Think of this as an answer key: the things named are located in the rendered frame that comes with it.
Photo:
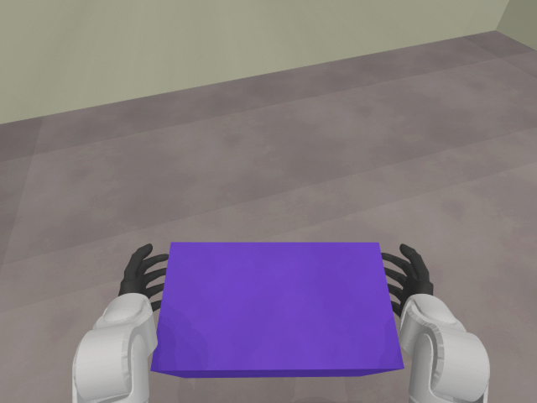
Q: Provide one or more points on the robot right hand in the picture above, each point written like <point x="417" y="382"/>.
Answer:
<point x="417" y="280"/>

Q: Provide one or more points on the robot left forearm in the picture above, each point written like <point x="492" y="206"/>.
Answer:
<point x="111" y="361"/>

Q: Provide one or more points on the robot left hand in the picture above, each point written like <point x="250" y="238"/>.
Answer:
<point x="135" y="281"/>

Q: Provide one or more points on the carton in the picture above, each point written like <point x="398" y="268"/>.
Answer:
<point x="257" y="309"/>

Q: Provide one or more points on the robot right forearm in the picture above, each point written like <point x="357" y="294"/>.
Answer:
<point x="449" y="364"/>

